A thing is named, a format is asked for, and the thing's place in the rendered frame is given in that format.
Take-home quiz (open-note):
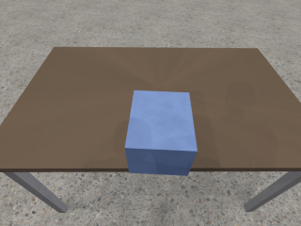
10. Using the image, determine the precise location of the table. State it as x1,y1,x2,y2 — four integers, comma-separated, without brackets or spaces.
0,46,301,213

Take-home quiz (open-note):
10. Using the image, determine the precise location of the carton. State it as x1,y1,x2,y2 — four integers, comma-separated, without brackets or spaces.
124,90,198,176

